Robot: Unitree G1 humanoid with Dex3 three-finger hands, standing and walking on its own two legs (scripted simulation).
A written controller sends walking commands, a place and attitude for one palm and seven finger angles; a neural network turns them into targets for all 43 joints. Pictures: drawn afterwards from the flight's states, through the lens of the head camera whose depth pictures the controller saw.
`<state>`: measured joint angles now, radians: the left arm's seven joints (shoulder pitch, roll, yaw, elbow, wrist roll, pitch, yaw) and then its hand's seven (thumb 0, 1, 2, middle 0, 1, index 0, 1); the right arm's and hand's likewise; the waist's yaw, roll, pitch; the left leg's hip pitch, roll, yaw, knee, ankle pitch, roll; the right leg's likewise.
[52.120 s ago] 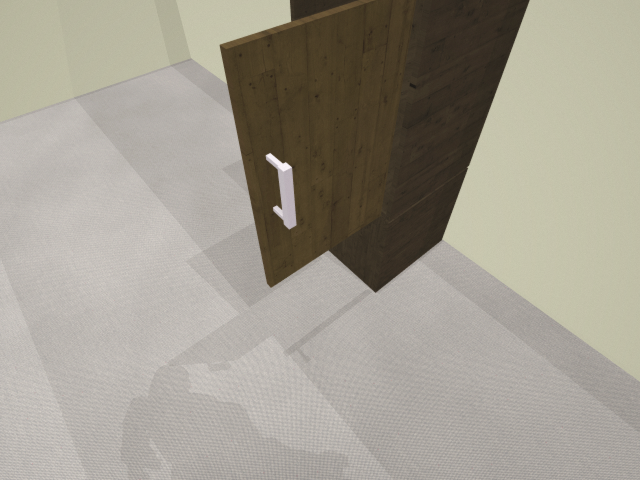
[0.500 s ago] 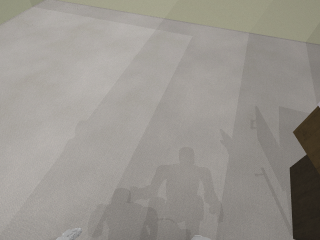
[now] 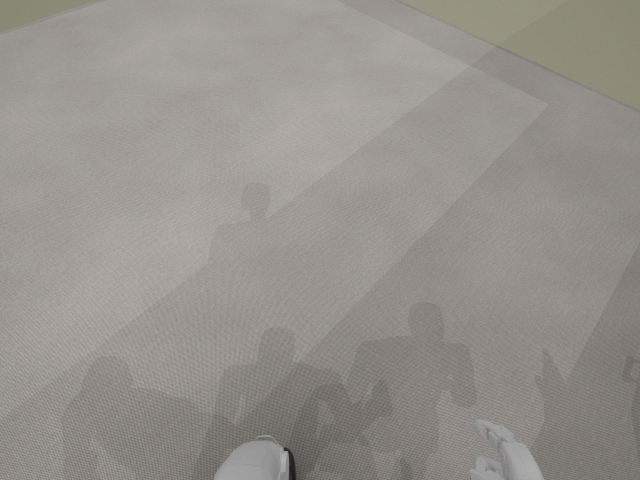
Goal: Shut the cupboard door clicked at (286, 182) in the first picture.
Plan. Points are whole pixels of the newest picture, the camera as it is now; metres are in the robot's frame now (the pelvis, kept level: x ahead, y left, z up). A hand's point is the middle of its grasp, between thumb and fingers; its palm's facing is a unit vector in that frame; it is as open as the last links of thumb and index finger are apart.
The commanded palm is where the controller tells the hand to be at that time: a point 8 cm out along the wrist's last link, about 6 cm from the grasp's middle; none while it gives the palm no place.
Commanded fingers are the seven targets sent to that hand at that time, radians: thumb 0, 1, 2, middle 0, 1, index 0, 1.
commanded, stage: walk to a spot facing it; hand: left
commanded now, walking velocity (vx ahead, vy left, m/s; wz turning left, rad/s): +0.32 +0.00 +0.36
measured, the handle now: out of the picture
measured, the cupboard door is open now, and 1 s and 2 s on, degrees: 26 26 26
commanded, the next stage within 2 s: turn to face it in 0.16 s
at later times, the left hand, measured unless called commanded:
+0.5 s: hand (230, 340) +0.31 +0.17 -0.14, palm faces -0.01 -0.98 -0.19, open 7.4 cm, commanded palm none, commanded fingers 0.00 0.90 0.90 -0.20 -0.30 -0.20 -0.30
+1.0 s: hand (216, 307) +0.37 +0.20 -0.15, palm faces -0.14 -0.96 -0.22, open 7.4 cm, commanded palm none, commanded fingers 0.00 0.90 0.90 -0.20 -0.30 -0.20 -0.30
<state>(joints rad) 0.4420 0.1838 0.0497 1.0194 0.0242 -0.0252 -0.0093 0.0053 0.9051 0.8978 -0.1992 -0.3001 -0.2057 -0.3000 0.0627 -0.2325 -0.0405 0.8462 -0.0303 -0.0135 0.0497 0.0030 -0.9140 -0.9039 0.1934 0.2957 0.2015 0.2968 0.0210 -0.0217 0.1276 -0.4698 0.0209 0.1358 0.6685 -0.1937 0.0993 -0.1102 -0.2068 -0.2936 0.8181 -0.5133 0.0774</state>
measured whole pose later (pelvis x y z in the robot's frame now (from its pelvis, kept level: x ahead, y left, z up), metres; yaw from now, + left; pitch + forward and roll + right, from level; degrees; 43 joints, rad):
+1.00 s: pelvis +0.27 +0.01 +0.02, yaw -14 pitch +2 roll +0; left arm 0.25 0.23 0.08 0.91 0.02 0.05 -0.01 0.00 0.90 0.90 -0.20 -0.30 -0.21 -0.30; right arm 0.10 -0.20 -0.03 0.85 -0.01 0.01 -0.03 0.00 -0.91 -0.90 0.20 0.30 0.20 0.30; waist 0.04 -0.03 0.04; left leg -0.30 0.02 -0.01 0.54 -0.24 -0.02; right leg -0.38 0.10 0.13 0.65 -0.35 -0.01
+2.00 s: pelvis +0.30 -0.03 +0.01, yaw -52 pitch +1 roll -1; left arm 0.14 0.25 0.07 0.86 0.02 0.05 -0.04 0.01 0.90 0.90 -0.20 -0.30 -0.20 -0.30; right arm 0.24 -0.24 -0.04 0.88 -0.02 0.04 -0.02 0.00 -0.91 -0.90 0.20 0.30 0.21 0.30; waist -0.01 0.04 0.10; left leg -0.30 0.20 0.19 0.73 -0.43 -0.07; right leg -0.30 -0.01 -0.08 0.62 -0.29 -0.01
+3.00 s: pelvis +0.33 -0.11 +0.02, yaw -86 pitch +3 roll +0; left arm 0.20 0.23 0.05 0.89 0.02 0.05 -0.01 0.00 0.90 0.90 -0.20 -0.30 -0.21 -0.30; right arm 0.15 -0.24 -0.03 0.85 0.00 0.04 -0.02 0.00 -0.91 -0.90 0.20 0.30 0.20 0.30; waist 0.01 -0.03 0.07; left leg -0.37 0.04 0.04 0.66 -0.33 -0.08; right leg -0.29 0.04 0.10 0.55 -0.31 0.00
